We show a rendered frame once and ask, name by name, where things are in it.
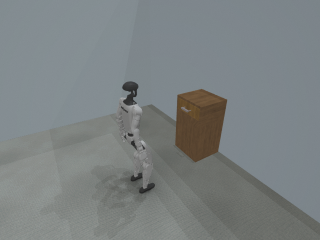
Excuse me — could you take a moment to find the robot right forearm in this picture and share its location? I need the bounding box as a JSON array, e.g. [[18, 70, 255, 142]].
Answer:
[[132, 129, 144, 153]]

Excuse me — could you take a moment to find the robot right shin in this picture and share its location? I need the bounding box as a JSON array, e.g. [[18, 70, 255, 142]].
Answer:
[[142, 164, 153, 189]]

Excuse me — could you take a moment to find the right robot hand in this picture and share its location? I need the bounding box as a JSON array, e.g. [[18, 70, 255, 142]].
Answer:
[[138, 151, 148, 166]]

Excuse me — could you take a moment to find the left robot upper arm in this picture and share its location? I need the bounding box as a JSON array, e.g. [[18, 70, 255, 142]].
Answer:
[[115, 97, 126, 120]]

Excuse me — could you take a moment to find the left robot hand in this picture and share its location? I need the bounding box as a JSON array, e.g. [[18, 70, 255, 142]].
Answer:
[[119, 130, 127, 142]]

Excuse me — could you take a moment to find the robot right foot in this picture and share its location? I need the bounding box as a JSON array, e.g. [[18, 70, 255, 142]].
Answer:
[[139, 183, 155, 194]]

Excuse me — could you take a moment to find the handle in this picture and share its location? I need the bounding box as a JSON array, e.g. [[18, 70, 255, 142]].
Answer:
[[181, 107, 191, 113]]

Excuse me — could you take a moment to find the drawer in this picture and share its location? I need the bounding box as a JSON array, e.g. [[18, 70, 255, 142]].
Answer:
[[178, 98, 200, 121]]

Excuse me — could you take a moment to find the robot left forearm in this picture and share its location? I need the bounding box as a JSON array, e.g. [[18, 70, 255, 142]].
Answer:
[[115, 117, 125, 132]]

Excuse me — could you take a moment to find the cabinet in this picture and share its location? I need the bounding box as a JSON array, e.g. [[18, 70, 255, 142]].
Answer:
[[175, 89, 227, 162]]

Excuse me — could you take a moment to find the right robot upper arm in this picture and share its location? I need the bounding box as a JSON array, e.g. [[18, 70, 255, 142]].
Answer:
[[130, 105, 143, 134]]

